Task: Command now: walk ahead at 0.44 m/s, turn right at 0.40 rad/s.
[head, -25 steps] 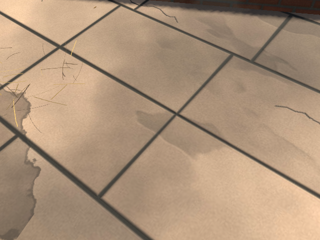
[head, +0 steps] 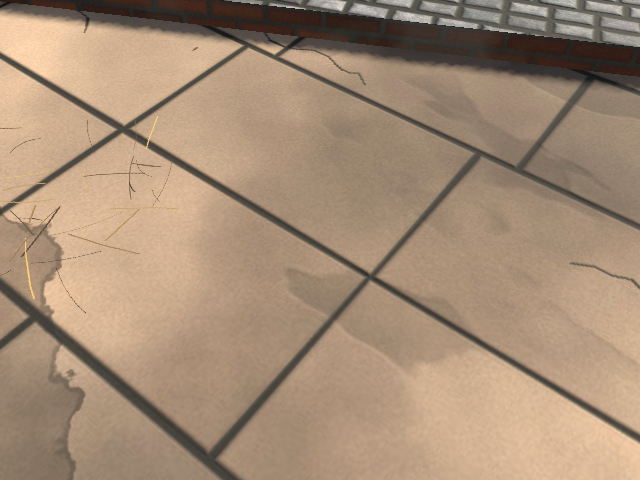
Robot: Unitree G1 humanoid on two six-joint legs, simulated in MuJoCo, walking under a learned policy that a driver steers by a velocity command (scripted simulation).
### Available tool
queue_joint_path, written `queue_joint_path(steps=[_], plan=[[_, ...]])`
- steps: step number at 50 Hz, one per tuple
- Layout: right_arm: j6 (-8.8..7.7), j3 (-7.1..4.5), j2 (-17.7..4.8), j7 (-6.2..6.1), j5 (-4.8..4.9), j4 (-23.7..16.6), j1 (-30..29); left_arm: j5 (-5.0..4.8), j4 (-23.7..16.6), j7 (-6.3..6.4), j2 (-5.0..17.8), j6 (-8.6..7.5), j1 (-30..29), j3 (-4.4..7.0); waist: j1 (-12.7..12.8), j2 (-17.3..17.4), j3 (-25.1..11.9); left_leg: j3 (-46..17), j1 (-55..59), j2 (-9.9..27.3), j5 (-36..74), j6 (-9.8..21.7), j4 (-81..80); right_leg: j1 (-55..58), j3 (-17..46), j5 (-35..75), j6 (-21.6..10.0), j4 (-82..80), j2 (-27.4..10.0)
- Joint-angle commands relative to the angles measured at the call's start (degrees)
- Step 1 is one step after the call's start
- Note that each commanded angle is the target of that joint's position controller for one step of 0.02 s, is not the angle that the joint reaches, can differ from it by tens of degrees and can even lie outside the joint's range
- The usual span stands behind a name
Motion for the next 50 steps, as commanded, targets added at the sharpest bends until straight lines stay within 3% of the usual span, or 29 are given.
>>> queue_joint_path(steps=[1,4,7,9,11,12,15,19,20,21,22,24,25,26,27,28,29,30,31,32,34,37,40,43,45,47,48,49,50], plan=[[0.01,-0.41,-3.2,-1.2,0.1,-0.5,8.5,-0.11,-4.1,-0.3,3.7,-1.12,-3.4,0.9,-3.0,4.9,1.8,-15.5,12.2,17.1,3.6,10.9,-14.1,-24.0,3.3,4.6,-1.5,11.0,-3.5],[-0.03,-0.58,-4.2,-2.0,-0.68,0.0,9.0,-1.12,-5.2,-2.2,0.5,-0.16,-6.9,0.26,-2.4,3.7,0.6,-6.4,9.8,15.3,15.6,10.6,-16.2,-22.2,3.2,12.9,-0.2,5.4,-4.1],[-0.36,-0.38,-4.2,-1.99,-2.59,1.7,10.6,-0.66,-6.0,-3.89,0.0,0.7,-8.2,-0.42,-2.1,1.8,1.1,-1.3,9.4,15.1,24.3,11.0,-15.4,-25.6,3.6,24.6,1.7,2.9,-4.8],[-1.12,0.74,-2.4,-2.09,-1.76,4.3,14.0,-0.35,-6.8,-3.53,0.9,0.49,-11.9,-0.12,-3.4,2.0,2.3,1.1,13.0,12.8,19.2,9.3,-14.2,-29.7,4.7,37.3,2.8,-7.6,-4.9],[-1.23,1.02,-2.9,-1.09,-2.12,6.9,16.7,-1.37,-7.7,-3.28,1.3,0.71,-14.5,-0.2,-3.8,0.3,2.5,5.0,11.2,10.9,18.1,8.6,-13.7,-26.7,4.1,45.5,2.7,-15.9,-4.8],[-0.89,1.49,-2.6,-0.3,-2.63,7.0,16.8,-1.05,-8.2,-3.11,1.0,1.46,-15.1,-0.33,-3.7,2.6,2.1,6.5,6.8,9.5,16.9,8.3,-13.9,-20.2,1.8,48.6,2.3,-17.3,-3.4],[-0.29,1.76,-3.9,0.8,-2.49,10.3,18.9,-0.97,-9.8,-2.87,2.5,2.36,-17.7,-0.12,-3.1,0.5,6.1,5.7,9.3,12.2,18.3,7.9,-12.5,-21.0,2.9,44.7,1.3,-19.3,-3.8],[0.5,1.36,-4.9,-0.86,-0.79,16.1,26.4,-0.05,-10.8,-2.32,1.0,3.11,-24.6,-0.93,-6.9,-1.7,9.1,7.4,25.1,12.3,24.4,6.3,-8.8,-28.4,0.4,33.0,1.4,-28.9,-3.5],[2.95,-2.22,-11.5,-3.2,9.11,13.0,17.1,-10.04,-13.3,-2.69,3.0,2.1,-31.3,0.76,-6.0,-3.2,14.5,8.9,17.8,13.2,32.9,2.5,1.0,-28.7,-2.6,37.0,1.7,-30.4,0.5],[3.8,-1.91,-12.1,-4.46,8.64,12.4,19.4,-9.72,-13.2,-3.57,3.0,1.6,-28.9,0.54,-5.6,-3.2,7.8,9.8,17.9,13.7,38.5,1.2,7.5,-21.9,-3.8,42.0,1.7,-30.3,1.5],[4.25,-1.82,-11.1,-5.06,7.56,12.7,20.5,-8.29,-11.7,-4.1,2.6,1.83,-24.7,1.12,-4.2,-0.4,3.3,10.2,17.5,13.8,40.9,0.7,14.0,-15.5,-4.8,42.4,1.1,-29.6,2.5],[4.82,-1.7,-9.3,-4.45,6.0,11.0,16.8,-6.93,-4.6,-2.98,6.0,3.28,-5.5,3.99,3.5,3.1,-6.4,9.8,9.8,11.5,39.5,0.2,36.4,7.4,-5.1,40.8,-1.7,-28.8,3.7],[3.69,-1.78,-8.2,-3.31,6.01,9.9,13.3,-5.89,-1.8,-1.11,8.9,3.75,4.2,5.48,10.2,-3.5,-7.8,11.2,-5.5,4.5,20.8,-3.6,60.3,24.0,-2.0,49.8,-6.3,-33.8,0.7],[1.52,-0.57,-1.1,-1.62,3.51,7.5,21.0,-3.92,-0.6,0.28,15.4,3.14,5.6,5.8,3.5,-18.5,-15.3,2.0,-36.7,0.4,-33.0,-5.0,85.2,52.3,10.9,79.9,-12.8,-10.3,-9.4],[-1.09,-0.84,-6.2,-0.62,5.43,4.4,19.8,-4.57,-1.3,0.38,14.9,3.07,7.8,6.0,5.9,-10.8,-29.9,-8.5,-38.7,1.1,-31.1,-4.0,85.5,57.0,22.0,77.5,-20.5,-12.4,-14.4],[-1.96,-1.19,-7.5,-0.78,7.45,-0.6,12.5,-5.04,-1.5,0.68,15.3,3.58,8.3,6.82,7.0,-6.1,-30.5,-10.0,-43.9,1.2,-27.2,-4.5,80.6,54.3,28.7,51.8,-23.7,-22.8,-15.9],[-1.98,-0.93,-6.3,-1.74,8.2,-3.0,8.0,-6.31,-1.0,1.49,14.1,4.08,4.1,6.63,3.6,-0.9,-24.3,-8.6,-48.2,3.2,-21.8,-4.5,76.6,45.4,33.9,25.9,-21.6,-31.5,-16.0],[-1.28,-1.24,-7.8,-2.57,7.69,-2.0,7.6,-5.88,-4.1,1.71,11.2,3.83,-3.4,5.56,1.0,5.4,-16.5,-8.7,-46.4,5.0,-15.4,-4.3,73.0,31.4,35.0,17.5,-19.6,-35.9,-17.1],[-0.33,-2.11,-9.4,-2.73,7.02,-0.2,10.8,-5.54,-5.6,1.69,9.2,2.66,-9.5,4.53,-3.7,7.6,-11.4,-10.8,-39.8,7.6,-8.0,-4.1,65.0,17.0,33.0,20.3,-18.2,-38.7,-18.1],[1.14,-2.34,-8.2,-2.88,5.9,1.2,11.8,-5.8,-6.1,1.59,8.4,2.16,-14.4,4.12,-6.7,6.1,-4.5,-10.0,-32.4,9.6,-6.3,-5.8,55.9,1.9,25.6,26.4,-15.9,-40.4,-14.7],[1.53,-2.08,-5.9,-2.82,3.91,0.9,9.3,-4.43,-5.3,1.92,8.2,1.19,-15.8,4.04,-6.6,-0.1,-1.2,-7.2,-20.2,9.7,0.5,-7.2,39.2,-12.9,12.3,32.7,-12.5,-41.6,-6.2],[0.73,-1.3,-4.2,-2.16,4.42,0.1,1.7,-4.79,-2.6,3.04,8.1,0.22,-10.1,4.23,-1.6,-4.6,-4.0,-4.8,-14.4,7.0,19.9,-5.6,20.0,-8.8,4.2,34.1,-9.6,-41.0,-2.1],[0.95,-1.42,-5.6,-1.29,6.04,-2.0,-4.5,-5.48,-0.4,3.1,9.6,0.81,-6.7,4.78,1.3,-3.4,-2.8,-5.5,-19.9,6.1,21.7,-2.6,14.0,2.2,6.5,27.0,-8.1,-41.5,-6.9],[0.66,-2.02,-6.7,0.11,5.88,-4.3,-9.3,-5.29,1.4,3.33,10.2,2.05,-4.4,5.24,2.3,-1.8,0.0,-6.4,-27.9,4.8,14.9,1.3,12.1,13.2,6.4,26.4,-6.2,-39.4,-10.6],[0.84,-2.49,-7.1,0.92,5.69,-4.3,-6.9,-5.23,1.1,3.58,10.6,2.74,-6.3,5.47,0.0,-2.6,-1.4,-5.1,-26.1,2.9,8.7,3.4,11.2,17.3,4.0,37.8,-4.4,-34.6,-10.8],[1.43,-4.66,-10.1,0.99,5.05,-0.3,6.7,-5.13,-0.2,3.82,10.0,3.49,-9.4,5.2,-6.9,-0.8,-10.2,-1.4,-6.6,-2.0,9.7,5.6,9.8,14.1,-1.4,53.0,-1.6,-17.6,-6.2],[1.82,-6.13,-14.6,0.74,5.35,0.8,14.4,-4.02,-1.4,4.06,7.9,3.3,-7.6,4.41,-8.4,7.6,-15.5,-15.7,8.9,6.0,10.6,9.9,7.9,1.0,-4.9,37.7,1.4,1.2,-1.5],[1.63,-6.33,-17.0,1.31,5.37,1.2,16.0,-3.64,-1.9,2.85,2.9,1.72,-2.3,2.73,-4.9,20.6,-20.5,-45.7,26.1,16.3,-3.2,18.8,-2.0,-20.8,-0.9,-6.2,4.1,18.2,8.9],[1.6,-5.11,-11.8,1.18,5.47,0.6,16.5,-5.01,-1.4,1.91,7.7,0.17,-5.5,3.5,-7.3,13.4,-20.5,-50.6,28.9,16.9,-15.4,17.1,-6.6,-28.5,6.3,-7.2,2.7,22.2,5.9]])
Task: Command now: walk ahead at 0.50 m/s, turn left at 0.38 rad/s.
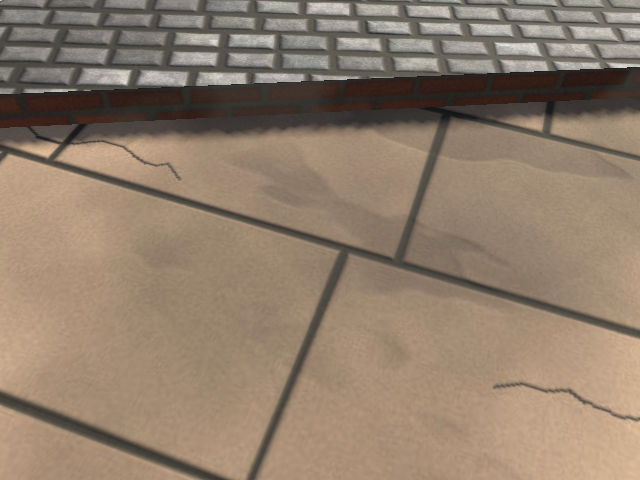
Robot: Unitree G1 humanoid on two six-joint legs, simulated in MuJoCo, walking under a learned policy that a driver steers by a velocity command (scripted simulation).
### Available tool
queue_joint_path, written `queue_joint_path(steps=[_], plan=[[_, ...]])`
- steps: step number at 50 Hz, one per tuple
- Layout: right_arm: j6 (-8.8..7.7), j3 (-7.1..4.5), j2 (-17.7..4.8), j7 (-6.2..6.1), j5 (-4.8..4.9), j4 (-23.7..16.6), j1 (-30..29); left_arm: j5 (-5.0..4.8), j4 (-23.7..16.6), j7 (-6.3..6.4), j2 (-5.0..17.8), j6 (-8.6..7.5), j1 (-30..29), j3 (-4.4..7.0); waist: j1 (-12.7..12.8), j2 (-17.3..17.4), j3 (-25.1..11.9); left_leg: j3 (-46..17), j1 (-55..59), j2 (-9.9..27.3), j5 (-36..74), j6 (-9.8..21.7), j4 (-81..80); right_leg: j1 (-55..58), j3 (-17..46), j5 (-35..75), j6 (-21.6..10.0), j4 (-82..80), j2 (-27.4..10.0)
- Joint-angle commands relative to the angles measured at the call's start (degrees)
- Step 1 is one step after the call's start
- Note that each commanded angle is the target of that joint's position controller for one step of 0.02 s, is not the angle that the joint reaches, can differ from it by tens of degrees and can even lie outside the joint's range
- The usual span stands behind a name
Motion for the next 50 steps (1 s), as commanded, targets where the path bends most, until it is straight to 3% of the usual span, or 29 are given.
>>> queue_joint_path(steps=[1,2,3,4,6,10,14,19,21,22,23,24,25,26,27,28,29,31,34,36,40,43,44,45,46,47,48,49,50], plan=[[0.0,-2.85,-8.8,-0.37,-0.56,-0.4,15.0,-1.89,-6.3,-1.46,6.8,-3.92,-3.9,0.56,-6.6,9.1,-9.7,-40.8,42.8,18.0,-16.9,12.3,-21.1,-39.0,6.3,4.0,-1.7,24.0,-1.7],[0.11,-2.82,-8.8,-0.56,-0.96,-1.5,11.3,-1.22,-7.0,-1.09,6.2,-4.44,-7.1,0.43,-5.3,2.2,-5.9,-35.2,35.5,16.1,-9.7,11.4,-21.4,-37.2,5.6,8.0,-1.8,19.8,-3.8],[0.14,-2.6,-8.2,-0.69,-0.99,-2.1,8.7,0.02,-7.1,-0.66,5.8,-4.53,-7.9,0.62,-3.3,-0.3,-4.4,-31.2,29.4,14.7,-1.5,10.9,-21.9,-33.5,5.5,10.6,-1.4,15.0,-5.5],[0.11,-2.29,-7.4,-0.8,-1.14,-2.7,7.4,0.54,-7.0,-0.44,5.8,-4.11,-7.1,0.89,-1.4,1.1,-5.0,-28.2,26.3,13.1,4.5,10.5,-22.6,-29.4,5.8,11.9,-0.9,11.8,-6.5],[0.07,-2.29,-7.2,-1.14,-0.33,-2.7,7.2,0.87,-6.6,0.02,5.2,-3.07,-6.2,1.07,-0.3,2.9,-4.8,-23.7,23.4,11.4,11.5,10.4,-23.6,-26.8,4.8,13.1,0.9,6.1,-6.6],[0.51,-2.93,-8.9,-2.54,0.45,-1.3,11.2,0.83,-9.1,0.31,3.1,-2.68,-13.2,0.52,-2.1,3.1,-2.5,-19.1,20.4,8.7,13.8,9.2,-24.5,-27.5,3.7,24.2,4.2,-8.2,-4.7],[1.43,-2.96,-8.5,-2.99,0.46,0.4,13.7,0.21,-11.6,-0.31,2.0,-3.29,-19.3,0.03,-4.5,5.6,-1.5,-18.1,17.6,6.3,10.8,5.7,-23.5,-21.6,3.0,34.5,4.2,-19.6,-2.0],[2.28,-3.08,-7.9,-3.55,0.6,2.0,15.3,-0.47,-14.2,-1.11,3.8,-4.74,-23.0,0.24,-5.1,6.0,-0.4,-25.0,25.3,8.6,9.8,5.8,-18.3,-21.0,4.7,30.3,3.0,-26.3,-1.0],[2.77,-3.26,-8.1,-3.79,0.45,1.6,13.9,-0.57,-13.3,-1.07,5.7,-5.58,-18.9,0.93,-2.9,7.9,-1.6,-26.8,27.1,9.0,15.8,5.4,-14.3,-15.9,4.2,26.4,1.2,-28.0,-1.0],[2.84,-2.92,-7.3,-3.62,0.36,0.9,12.2,-0.27,-11.8,-0.76,7.3,-5.92,-12.9,1.73,0.2,7.9,-5.2,-25.4,25.6,6.9,21.1,4.1,-9.3,-6.6,3.7,27.9,-0.7,-29.6,-1.6],[2.58,-2.08,-5.5,-3.13,-0.2,-0.6,9.8,0.62,-10.3,-0.41,9.7,-6.0,-3.6,2.64,4.9,5.9,-12.6,-22.4,19.1,4.4,20.2,2.4,2.7,9.1,8.6,27.9,-4.3,-26.2,-8.2],[2.13,-1.06,-2.3,-2.9,0.73,-1.3,16.3,1.35,-9.2,0.08,14.0,-5.2,5.3,3.98,4.7,-6.4,-22.1,-14.7,-0.3,-3.3,2.3,-2.5,21.7,32.3,27.9,21.5,-13.2,-25.6,-21.0],[1.98,-0.57,-3.6,-3.04,1.04,-1.5,19.2,-0.33,-8.0,-0.38,10.8,-4.52,5.8,3.31,3.6,-15.8,-23.1,-12.7,-11.0,-2.6,-24.4,-3.1,31.5,35.3,42.3,12.2,-15.9,-30.0,-27.5],[2.07,-1.7,-8.3,-3.03,1.15,-0.9,15.6,-0.94,-8.9,-0.37,6.5,-4.19,3.1,2.2,4.3,-9.4,-14.5,-13.1,-14.6,1.1,-20.7,-3.2,35.8,27.6,37.5,5.4,-13.4,-31.9,-25.1],[2.2,-1.96,-9.0,-3.05,0.59,-1.6,11.2,-0.5,-9.4,-0.42,4.9,-3.73,0.1,1.63,4.1,-4.6,-7.8,-10.6,-14.1,2.9,-15.8,-3.3,35.8,18.9,30.0,7.9,-11.1,-33.8,-22.2],[1.99,-1.96,-7.9,-2.97,-0.17,-2.4,8.2,-0.05,-8.9,-0.69,4.0,-3.5,-2.0,1.2,3.0,-2.6,-2.8,-9.5,-13.0,4.2,-12.7,-3.3,33.1,11.2,25.1,13.0,-10.5,-36.0,-19.8],[1.93,-1.99,-6.8,-2.77,-0.46,-2.7,7.3,0.51,-8.5,-0.88,3.1,-3.66,-2.6,0.74,1.7,-3.0,-1.2,-9.2,-11.0,5.6,-10.6,-3.0,30.9,6.9,21.2,17.1,-9.8,-37.6,-17.9],[1.94,-1.41,-4.1,-2.36,0.16,-2.8,8.4,0.44,-7.4,-1.24,3.1,-3.9,-2.7,0.64,0.0,-4.6,-0.8,-7.9,-8.3,6.7,-9.5,-2.8,27.3,2.8,16.4,22.0,-10.2,-40.1,-15.9],[1.46,-0.39,-2.1,-2.47,-1.58,-4.8,4.1,-0.24,-5.9,-1.28,5.6,-3.92,-2.9,0.94,-0.9,-4.0,-0.1,-4.0,-6.1,6.9,-6.2,-4.9,16.0,-0.4,10.0,49.2,-11.8,-39.4,-14.7],[0.76,0.38,-0.9,-2.12,-1.77,-5.3,1.0,-0.78,-5.3,-0.87,7.0,-3.02,-2.3,1.3,0.0,-4.4,-2.0,-1.7,-0.3,5.0,2.2,-5.5,6.3,-2.2,5.3,56.8,-9.9,-37.8,-11.5],[0.63,0.02,-2.9,-1.56,-1.26,-6.6,-5.0,-1.74,-2.7,-0.17,8.7,-1.43,3.3,1.6,1.6,-5.1,-3.8,-2.7,5.5,1.2,11.1,-5.6,-5.0,1.0,6.9,51.7,-7.5,-33.6,-11.3],[0.45,-1.32,-6.2,-1.87,-1.89,-5.5,-1.5,-2.07,-3.2,0.5,9.0,-0.64,1.7,1.64,-1.9,-5.2,-5.4,-4.0,14.6,1.4,15.5,-3.0,-13.0,0.9,10.1,44.9,-4.3,-26.0,-10.6],[0.35,-2.1,-8.6,-2.45,-2.49,-5.0,1.2,-1.55,-3.7,0.49,7.5,-0.82,2.3,1.24,-2.8,-3.3,-7.7,-5.3,22.2,4.6,25.1,-1.1,-14.2,-2.4,9.2,40.2,-2.1,-20.4,-7.6],[0.7,-2.91,-12.8,-3.3,-3.78,-5.1,6.0,-0.03,-5.5,0.3,4.0,-1.3,3.3,0.09,-3.8,5.2,-14.4,-14.1,37.1,16.7,50.6,3.7,-8.5,-13.2,6.5,19.2,0.7,-6.3,-3.1],[2.1,-2.73,-12.4,-3.08,-3.57,-5.5,6.9,-0.89,-4.4,0.3,1.2,-1.16,12.8,-1.1,-2.2,16.3,-24.0,-25.5,47.0,29.8,58.1,13.1,-6.8,-23.0,3.7,-14.0,3.1,9.0,0.5],[3.22,-2.11,-8.8,-2.8,-2.31,-6.0,6.5,-1.67,-3.4,0.37,6.8,-0.15,12.8,0.29,-3.3,10.7,-24.6,-25.8,42.9,27.6,43.9,13.1,-9.4,-24.7,5.7,-13.6,4.0,15.4,-2.2],[3.71,-1.52,-7.0,-2.82,-1.59,-6.0,3.6,-2.12,-4.5,0.78,8.1,1.0,8.8,1.04,-2.8,8.5,-17.8,-21.7,37.8,24.3,32.4,11.2,-12.0,-28.6,4.1,-9.8,4.8,18.3,-3.6],[3.96,-1.08,-5.9,-2.94,-1.39,-5.8,0.2,-1.9,-4.6,1.48,7.3,2.39,7.3,1.22,-1.6,6.9,-13.1,-18.5,31.4,21.8,22.8,9.7,-14.8,-29.3,3.3,-6.2,5.8,18.4,-5.2],[4.14,-0.92,-5.4,-2.92,-1.62,-5.8,-2.9,-1.42,-4.8,2.12,7.2,3.86,6.9,1.58,-0.3,7.5,-9.7,-15.7,24.5,20.4,15.5,9.0,-17.7,-27.3,3.2,-3.1,6.6,17.7,-6.3]])
Over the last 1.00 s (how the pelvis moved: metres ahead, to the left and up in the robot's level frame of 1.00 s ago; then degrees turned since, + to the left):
0.60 -0.10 -0.15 -17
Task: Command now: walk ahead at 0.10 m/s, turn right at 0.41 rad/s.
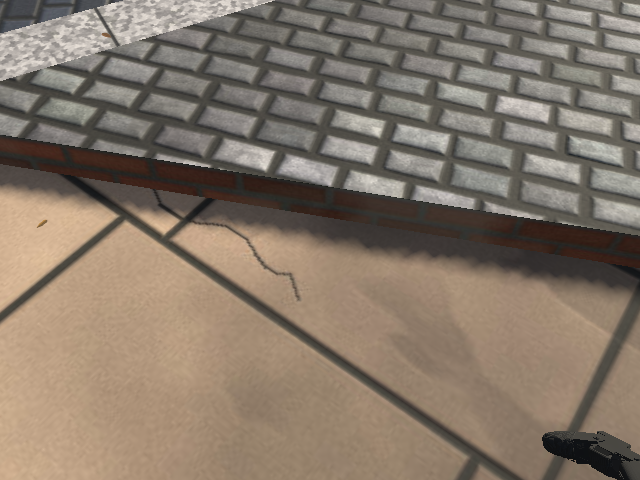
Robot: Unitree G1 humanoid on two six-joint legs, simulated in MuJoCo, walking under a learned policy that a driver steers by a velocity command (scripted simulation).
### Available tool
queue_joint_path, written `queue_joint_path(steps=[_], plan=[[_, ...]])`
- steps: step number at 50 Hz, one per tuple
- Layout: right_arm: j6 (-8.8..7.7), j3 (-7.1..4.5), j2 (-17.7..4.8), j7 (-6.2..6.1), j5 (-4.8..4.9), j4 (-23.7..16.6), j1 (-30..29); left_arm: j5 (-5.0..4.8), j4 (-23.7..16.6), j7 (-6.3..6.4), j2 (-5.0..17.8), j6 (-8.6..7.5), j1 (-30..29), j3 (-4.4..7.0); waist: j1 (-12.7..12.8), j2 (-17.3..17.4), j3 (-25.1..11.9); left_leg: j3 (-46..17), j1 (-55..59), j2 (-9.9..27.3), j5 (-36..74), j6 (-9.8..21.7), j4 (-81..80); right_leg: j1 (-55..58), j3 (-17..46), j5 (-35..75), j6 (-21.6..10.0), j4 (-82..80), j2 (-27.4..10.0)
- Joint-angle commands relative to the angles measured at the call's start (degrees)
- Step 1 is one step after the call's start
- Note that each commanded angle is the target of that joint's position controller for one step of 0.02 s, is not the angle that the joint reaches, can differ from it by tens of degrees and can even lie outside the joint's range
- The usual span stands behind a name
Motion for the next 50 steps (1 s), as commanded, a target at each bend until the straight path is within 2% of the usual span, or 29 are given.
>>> queue_joint_path(steps=[1,2,4,7,9,12,13,14,15,16,17,18,19,20,22,25,30,31,35,37,39,40,41,42,43,44,45,47,50], plan=[[0.74,-2.77,-8.5,-0.35,-0.35,-1.1,2.6,0.39,-3.3,1.58,5.6,3.11,4.1,1.98,-2.3,9.4,-9.3,-12.3,12.8,16.1,8.0,12.4,-11.8,-8.7,-0.2,4.4,2.4,7.4,-4.5],[0.61,-2.94,-8.6,-0.35,-0.81,-0.8,1.1,0.62,-3.8,1.76,4.5,3.73,4.4,1.92,-1.6,9.9,-8.1,-9.6,8.9,15.2,5.9,12.4,-13.4,-6.3,-1.3,6.5,2.5,6.2,-4.3],[0.3,-3.12,-8.5,-0.62,-0.82,-0.1,-0.2,0.9,-5.1,1.6,3.6,4.11,3.5,1.99,-1.1,9.8,-7.8,-5.8,7.0,14.9,5.6,12.6,-14.3,-3.8,-2.2,9.6,2.0,1.5,-4.7],[0.39,-3.61,-9.6,-1.22,-0.22,1.1,-0.6,1.08,-7.3,0.51,3.2,3.99,-0.2,1.65,-2.1,9.1,-9.1,-2.8,8.2,16.0,6.7,12.6,-13.9,0.1,-3.0,14.3,0.5,-8.0,-5.4],[0.81,-3.98,-10.7,-1.38,0.32,2.1,0.1,1.04,-8.5,-0.33,4.2,4.08,-1.7,1.86,-2.5,9.1,-9.6,-2.3,9.9,17.3,6.3,12.3,-13.0,2.1,-3.8,15.0,-0.5,-12.1,-5.2],[1.59,-4.35,-11.8,-1.41,1.83,3.3,-0.2,1.1,-8.9,-1.46,5.0,4.25,-0.4,2.49,-0.9,8.3,-9.0,-0.4,10.6,17.3,2.3,9.1,-8.7,7.9,-6.4,19.2,-3.4,-23.2,-3.5],[1.85,-4.23,-10.9,-1.43,2.2,4.1,1.1,1.38,-8.3,-1.48,5.6,4.22,0.9,2.96,-0.7,6.7,-8.8,1.3,9.0,15.6,-2.2,6.5,-5.0,11.6,-6.5,21.7,-5.0,-27.5,-2.1],[2.23,-3.87,-8.8,-1.23,1.92,5.5,4.1,1.73,-8.3,-1.08,8.1,4.16,2.0,3.77,-1.0,-0.3,-6.7,5.5,4.2,11.7,-9.6,1.8,3.9,15.0,-0.2,28.3,-7.7,-35.3,-4.6],[2.44,-3.02,-5.7,-0.79,-0.58,3.9,5.8,1.63,-10.4,0.21,15.1,4.16,1.2,5.05,-4.2,-19.2,-4.9,10.9,-10.8,2.3,-29.1,-5.0,22.5,20.4,21.1,44.4,-15.5,-39.8,-19.6],[2.07,-3.67,-7.8,-1.15,-0.47,1.7,-1.0,3.23,-11.4,-0.24,15.7,3.0,2.3,4.85,0.3,-15.5,-7.0,0.4,-15.7,-1.4,-32.6,-4.6,32.1,16.7,28.1,33.7,-22.8,-43.8,-22.5],[1.77,-4.24,-9.4,-1.14,0.84,1.2,-2.7,3.18,-11.2,-0.61,14.3,1.58,1.8,4.68,0.1,-10.3,-6.6,-3.2,-17.8,0.2,-26.7,-2.8,34.1,16.7,26.8,15.2,-20.9,-46.6,-19.7],[1.52,-4.87,-10.4,-1.1,1.48,2.0,-1.8,1.8,-11.2,-0.52,12.3,0.64,-0.5,4.26,-1.3,-8.0,-4.8,-4.2,-19.6,1.7,-20.2,-1.5,32.9,16.7,25.1,1.6,-17.4,-48.1,-17.4],[1.27,-5.35,-11.1,-1.27,1.27,3.3,-0.8,0.9,-11.5,-0.2,10.4,0.29,-2.2,3.55,-2.0,-7.6,-3.9,-4.3,-20.1,2.3,-16.3,-1.3,31.6,16.8,24.5,-2.5,-15.4,-49.1,-16.6],[0.83,-5.53,-11.1,-1.23,0.86,3.6,-0.4,0.66,-11.5,0.27,9.4,0.1,-2.9,3.04,-2.6,-8.6,-3.2,-4.3,-19.2,2.3,-12.5,-1.5,30.2,16.3,23.2,-2.2,-14.4,-50.0,-15.3],[-0.67,-5.5,-10.1,-0.56,0.93,4.1,-0.3,1.22,-11.4,0.88,8.4,-0.4,-1.4,2.61,-2.8,-7.7,-4.0,-4.1,-17.4,1.2,-6.6,-1.9,26.3,18.0,20.9,3.2,-13.6,-50.7,-13.5],[-2.28,-5.09,-8.5,0.14,0.9,4.6,-1.6,1.09,-10.8,1.26,9.0,-1.34,0.8,2.87,-2.1,-6.6,-4.3,-4.3,-15.3,0.2,-1.4,-2.8,17.4,20.0,18.3,10.8,-13.8,-50.2,-12.1],[-3.42,-4.18,-7.6,1.19,1.65,3.8,-4.6,0.33,-10.4,1.02,10.7,-1.24,2.3,3.58,-0.5,-7.8,-2.2,-4.4,-8.6,-1.2,-0.9,-4.4,5.2,15.7,18.8,11.7,-14.9,-49.0,-11.1],[-3.68,-3.91,-7.6,1.5,1.77,4.0,-4.0,0.34,-10.2,0.91,10.4,-1.22,2.2,3.45,-0.5,-8.0,-2.5,-4.0,-7.5,-0.8,-0.6,-4.4,3.5,15.9,18.2,12.1,-14.9,-48.5,-11.5],[-4.71,-3.06,-8.4,2.41,2.16,4.1,-4.2,0.79,-9.0,0.0,9.5,-1.52,4.0,2.95,1.0,-8.0,-1.9,-1.9,-2.6,0.3,-1.6,-1.9,0.6,16.1,18.7,12.9,-14.7,-47.0,-13.4],[-5.05,-2.95,-9.1,2.57,2.2,4.8,-1.8,0.86,-8.6,-0.36,9.0,-1.44,3.8,2.69,-0.5,-7.9,-1.6,-0.5,1.2,0.2,-2.5,0.4,-2.0,16.4,17.9,15.9,-14.0,-44.9,-13.5],[-5.12,-3.54,-10.6,2.34,1.92,7.2,5.3,1.23,-8.6,-0.32,7.5,-1.44,3.4,2.04,-3.9,-6.6,-4.0,-0.8,10.9,-0.5,-3.3,2.9,-3.3,14.6,14.8,23.9,-12.1,-38.6,-11.1],[-5.28,-4.24,-13.1,2.2,1.67,8.7,12.3,1.76,-9.4,-0.21,5.3,-1.72,2.5,1.2,-6.9,-1.1,-8.4,-8.5,20.2,4.9,-4.7,5.9,-4.6,10.4,9.4,28.7,-9.9,-25.8,-7.2],[-4.83,-6.08,-20.0,2.39,1.61,10.3,18.6,1.58,-12.3,-0.04,4.0,-2.91,3.0,0.77,-7.1,15.1,-11.7,-29.3,34.4,14.3,-11.1,14.4,-9.9,-6.9,0.6,20.5,-5.0,-8.1,0.9],[-4.72,-5.35,-16.9,3.12,2.34,10.6,20.9,1.46,-13.1,0.29,6.7,-3.98,0.9,1.16,-9.0,16.2,-10.2,-42.7,38.6,18.6,-20.3,17.7,-15.1,-19.3,2.6,2.8,-3.5,2.5,1.8],[-4.74,-4.21,-13.7,3.21,2.57,10.0,18.6,0.39,-13.3,-0.12,8.9,-4.81,-1.4,1.74,-8.2,11.0,-5.1,-39.4,36.3,18.0,-22.1,16.2,-15.0,-24.5,4.2,5.5,-4.3,6.6,-1.4],[-4.49,-3.71,-12.0,3.09,1.9,8.9,16.8,0.42,-13.1,-0.42,8.0,-5.37,-3.2,1.47,-8.0,7.5,-3.6,-33.9,33.5,15.3,-18.8,15.0,-15.2,-24.5,3.5,9.8,-4.6,6.7,-3.0],[-4.08,-3.35,-11.0,2.87,1.74,8.4,15.8,1.25,-13.7,-0.69,7.4,-5.84,-5.3,1.42,-7.7,5.2,-1.7,-30.5,30.7,13.6,-13.7,14.6,-15.9,-24.7,2.7,13.0,-4.3,4.0,-4.1],[-3.47,-2.75,-9.9,2.17,1.59,7.9,15.2,2.4,-14.5,-1.05,6.2,-6.13,-6.6,1.53,-6.2,5.8,-1.8,-25.2,26.3,10.5,-3.8,13.6,-16.9,-20.1,1.9,17.0,-3.1,-2.6,-5.2],[-2.83,-3.25,-11.6,0.74,2.12,7.8,16.2,2.33,-16.0,-1.25,3.8,-5.86,-10.0,0.86,-6.0,6.3,-1.8,-20.3,22.0,8.3,5.5,13.4,-17.8,-16.7,-0.3,21.3,-0.4,-12.8,-3.7]])
Over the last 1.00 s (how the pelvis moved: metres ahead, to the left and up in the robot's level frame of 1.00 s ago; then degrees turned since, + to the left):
0.49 0.09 0.01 14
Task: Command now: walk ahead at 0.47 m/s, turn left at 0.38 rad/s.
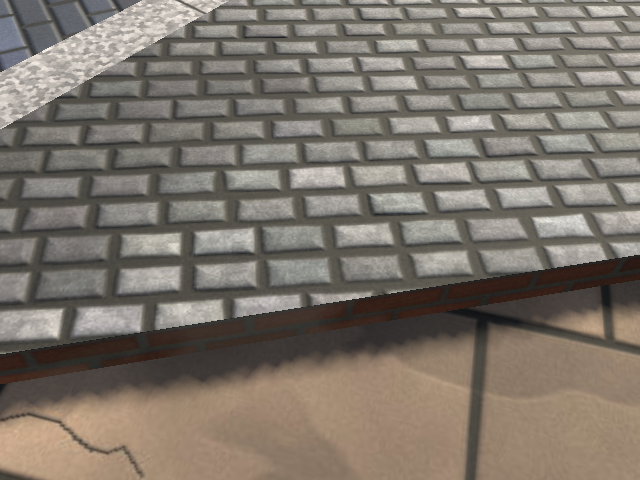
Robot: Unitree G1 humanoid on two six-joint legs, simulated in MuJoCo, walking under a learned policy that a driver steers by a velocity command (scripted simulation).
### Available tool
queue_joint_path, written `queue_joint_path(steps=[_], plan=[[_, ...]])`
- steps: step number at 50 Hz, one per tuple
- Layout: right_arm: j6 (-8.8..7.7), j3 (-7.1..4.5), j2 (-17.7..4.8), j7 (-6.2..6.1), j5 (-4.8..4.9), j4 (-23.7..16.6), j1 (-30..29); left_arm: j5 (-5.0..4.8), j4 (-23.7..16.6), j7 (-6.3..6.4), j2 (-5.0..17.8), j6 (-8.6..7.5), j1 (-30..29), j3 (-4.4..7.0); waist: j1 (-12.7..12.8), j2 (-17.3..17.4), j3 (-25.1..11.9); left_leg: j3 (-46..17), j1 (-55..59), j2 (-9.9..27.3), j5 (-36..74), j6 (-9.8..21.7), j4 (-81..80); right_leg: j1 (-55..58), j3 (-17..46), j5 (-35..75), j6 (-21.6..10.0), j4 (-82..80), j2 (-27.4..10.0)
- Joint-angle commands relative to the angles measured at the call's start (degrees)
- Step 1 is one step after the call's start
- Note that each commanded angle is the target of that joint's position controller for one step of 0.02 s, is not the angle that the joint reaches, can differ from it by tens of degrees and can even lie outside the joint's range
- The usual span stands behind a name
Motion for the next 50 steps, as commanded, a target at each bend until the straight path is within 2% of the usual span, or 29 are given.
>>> queue_joint_path(steps=[1,3,4,6,8,10,11,12,13,14,15,16,18,21,26,29,32,34,35,36,37,38,39,40,41,43,44,46,50], plan=[[-0.11,-2.58,-10.9,-1.61,0.4,-3.9,-1.3,0.1,-6.4,-0.17,2.6,-1.2,-7.2,0.54,0.1,7.1,1.1,-13.1,3.5,12.3,13.6,9.6,-8.1,-7.0,-0.3,6.8,2.2,-10.9,0.2],[0.38,-2.85,-11.5,-2.14,0.53,-3.6,0.2,-0.22,-7.5,-0.54,1.4,-1.5,-11.4,0.02,-1.1,7.4,1.6,-10.9,-0.4,10.5,15.3,8.1,-7.5,-1.7,-0.9,13.8,2.7,-18.9,2.0],[0.97,-3.19,-11.5,-0.95,-1.78,-0.9,3.4,3.26,-7.1,-1.89,-0.1,1.17,-10.7,-1.13,-0.7,8.9,1.2,-9.0,-2.9,7.7,21.2,6.2,-6.5,3.0,-5.2,14.8,2.7,-17.5,3.3],[1.49,-3.05,-9.5,-0.2,-1.6,-1.0,4.9,2.18,-7.8,-1.91,1.1,2.79,-11.6,-0.94,-1.3,9.2,0.6,-10.0,-3.2,8.2,24.1,5.0,-4.1,6.1,-4.7,15.2,2.1,-17.9,3.5],[1.8,-3.5,-10.6,-0.55,-1.84,-1.8,3.8,1.68,-7.9,-1.42,3.5,2.83,-11.1,-0.44,0.1,8.6,0.8,-14.1,-0.8,10.7,22.9,4.1,-1.6,7.7,-2.3,12.1,1.2,-20.3,2.7],[1.77,-4.14,-12.6,-1.15,-2.15,-2.8,1.4,1.61,-6.0,-0.5,5.7,2.08,-5.2,0.29,3.4,7.1,-0.7,-16.2,0.4,11.4,27.1,3.0,4.2,15.2,-1.6,6.8,-0.4,-24.4,3.4],[1.45,-3.99,-12.1,-0.94,-1.83,-2.7,1.3,2.01,-4.0,0.27,7.2,1.27,1.0,0.88,6.6,4.1,-4.1,-14.1,-0.9,8.4,28.5,2.0,13.4,24.3,-0.8,6.9,-2.0,-28.2,2.4],[0.96,-2.99,-8.5,-0.49,-1.22,-4.0,2.0,3.27,-3.4,1.27,11.0,0.6,9.2,1.73,9.5,-1.8,-12.1,-9.7,-5.8,4.6,18.7,0.8,28.3,36.3,9.9,-3.8,-4.9,-30.6,-8.6],[1.2,-1.92,-3.3,-0.75,0.35,-5.7,8.0,4.05,-3.4,1.44,15.8,1.29,10.0,2.71,6.6,-14.7,-17.3,-2.4,-22.3,-4.2,-17.6,-0.4,42.5,47.9,34.0,-13.6,-10.1,-37.0,-22.5],[2.11,-2.46,-8.2,-1.06,-1.65,-4.3,8.1,2.77,-3.0,1.19,12.8,2.13,7.6,2.57,4.9,-10.4,-13.7,-1.6,-27.4,0.4,-18.5,0.4,49.0,42.3,41.1,-21.0,-12.1,-39.0,-23.3],[2.53,-2.86,-9.4,-0.61,-2.28,-3.8,4.3,2.17,-3.4,0.89,7.3,2.16,4.3,1.2,4.6,-3.5,-6.3,-1.5,-27.7,2.9,-13.3,0.6,49.7,35.4,32.8,-20.4,-11.3,-40.0,-20.4],[2.64,-2.63,-8.2,0.04,-2.36,-4.0,1.6,1.91,-2.8,0.63,4.8,1.96,2.4,0.47,4.0,-1.6,-2.1,-0.7,-26.6,4.6,-9.8,0.2,47.9,30.3,24.3,-11.7,-10.4,-41.1,-17.3],[3.61,-2.52,-7.3,0.97,-3.22,-4.2,-0.2,1.76,-1.1,0.79,3.4,1.24,2.8,-0.02,3.1,-4.7,0.3,0.3,-24.3,6.6,-7.8,-0.8,45.0,25.9,13.2,2.4,-8.7,-42.4,-13.4],[4.72,-1.93,-5.7,1.96,-3.17,-5.5,-3.4,0.9,1.2,0.28,3.8,-0.26,5.4,0.32,2.7,-4.0,0.1,1.2,-25.7,7.4,-4.7,-1.6,43.6,26.4,6.4,13.9,-9.5,-43.6,-13.5],[4.49,-0.69,-4.1,3.39,-3.06,-8.8,-13.0,0.82,3.9,0.16,4.2,-0.39,6.8,0.71,3.5,-3.2,2.7,3.7,-29.0,8.4,5.3,-3.1,32.9,27.0,-3.9,18.4,-9.2,-46.2,-12.3],[4.08,0.08,-3.6,4.11,-2.97,-10.6,-18.5,0.83,5.3,0.16,5.4,-0.41,7.7,1.05,4.3,-3.2,3.7,7.2,-24.3,7.9,9.6,-2.0,23.2,25.9,-9.1,19.8,-7.5,-45.9,-11.4],[4.13,0.15,-4.4,4.05,-3.48,-11.9,-21.4,0.85,7.0,0.45,6.9,0.25,10.2,1.45,4.8,-3.0,4.3,10.1,-21.9,6.5,6.1,0.2,18.4,29.6,-11.5,26.4,-6.4,-42.7,-12.8],[3.84,0.09,-4.7,3.14,-4.17,-11.5,-19.9,0.8,8.7,0.54,7.6,0.93,12.3,1.2,4.1,-3.4,2.6,11.0,-16.0,3.1,0.4,2.5,15.5,31.6,-12.3,43.0,-6.3,-36.3,-13.4],[3.36,-0.17,-5.0,2.5,-4.5,-9.8,-14.9,0.81,9.5,0.46,7.7,1.36,12.8,0.89,1.9,-3.2,-0.1,11.1,-9.5,0.9,-0.4,3.9,13.0,31.8,-12.8,50.8,-6.2,-29.2,-13.2],[2.6,-0.82,-6.1,1.7,-5.02,-6.3,-5.4,0.55,9.7,0.42,7.0,1.67,12.6,0.31,-2.5,-1.2,-5.1,10.8,2.8,-0.2,2.8,5.3,8.6,28.1,-14.4,49.3,-5.2,-18.3,-11.4],[2.17,-2.06,-10.7,0.58,-5.96,-4.3,4.3,0.35,7.8,0.31,4.4,1.54,12.5,-0.79,-6.1,4.5,-12.9,-2.2,18.8,11.9,0.1,7.6,8.0,16.4,-14.3,28.4,-4.2,-2.1,-9.2],[2.51,-3.4,-17.3,-0.3,-4.94,-4.2,5.3,-0.87,6.0,-0.59,-1.2,1.82,17.7,-1.93,-3.2,18.3,-20.6,-29.3,32.4,30.8,5.1,15.0,2.5,-2.8,-11.5,-18.4,-1.7,17.7,1.6],[2.8,-3.55,-16.1,-0.97,-3.01,-4.7,4.3,-0.04,6.8,0.26,6.5,2.45,10.5,0.27,-5.6,5.6,-17.0,-26.8,26.1,28.0,8.5,12.7,0.4,-5.0,-0.4,-13.5,-2.7,20.9,1.1],[2.48,-2.48,-13.0,-1.25,-2.83,-4.1,-0.5,-0.83,6.1,-0.03,5.2,2.15,7.8,0.22,-2.8,5.6,-8.6,-16.1,17.9,25.1,13.3,10.6,-0.6,-5.0,1.3,-8.0,-3.4,18.4,-0.7],[1.98,-1.37,-9.1,-1.05,-2.85,-3.7,-3.5,-0.76,7.1,-0.21,3.8,2.01,8.4,-0.13,-0.3,4.4,-3.9,-10.1,11.5,22.1,16.6,8.1,-2.8,-3.0,0.5,-5.0,-3.6,14.0,-2.6],[0.92,-0.13,-5.2,-1.04,-2.41,-3.6,-6.9,0.8,9.7,-0.45,2.6,3.6,11.5,-0.15,2.8,6.8,-1.2,-2.2,4.5,18.4,19.3,4.8,-5.8,2.2,0.1,-2.0,-2.9,10.5,-3.4],[0.27,0.13,-4.5,-0.97,-2.49,-3.2,-6.4,1.02,10.5,-0.72,1.9,4.21,12.2,-0.1,3.1,6.7,-1.5,-0.3,3.3,17.8,21.1,4.4,-6.7,3.7,0.0,-1.0,-2.7,10.7,-2.9],[-0.72,-0.13,-5.5,-1.07,-2.25,-2.0,-5.3,1.11,10.5,-1.41,0.4,4.74,11.0,-0.02,4.0,6.2,-0.7,3.3,3.1,17.1,23.1,4.1,-8.5,1.6,-0.6,2.0,-2.4,10.4,-2.6],[-1.12,-0.09,-4.9,-1.65,-2.2,-0.1,-2.0,1.35,8.6,-2.19,0.0,5.03,3.2,0.24,2.4,6.1,2.4,8.5,5.0,16.8,22.2,3.9,-10.7,-6.5,-1.2,8.7,-1.2,8.2,-3.5]])
Over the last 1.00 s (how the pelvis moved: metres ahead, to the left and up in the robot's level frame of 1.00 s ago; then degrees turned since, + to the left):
0.26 -0.05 0.02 -17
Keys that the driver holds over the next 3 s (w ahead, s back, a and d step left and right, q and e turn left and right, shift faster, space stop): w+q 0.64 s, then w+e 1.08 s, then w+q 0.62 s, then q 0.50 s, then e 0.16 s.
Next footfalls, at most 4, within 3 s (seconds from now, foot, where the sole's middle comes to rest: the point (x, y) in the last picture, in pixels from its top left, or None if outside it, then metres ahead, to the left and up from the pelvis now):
0.24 right None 0.30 -0.11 -0.79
0.72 left None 0.48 0.20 -0.79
1.36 right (236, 270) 0.93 0.16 -0.67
1.90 left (215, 164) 1.29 0.23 -0.67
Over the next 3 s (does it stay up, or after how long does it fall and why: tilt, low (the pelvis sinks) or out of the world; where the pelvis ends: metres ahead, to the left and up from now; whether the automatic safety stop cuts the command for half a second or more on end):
stays up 1.51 0.21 0.11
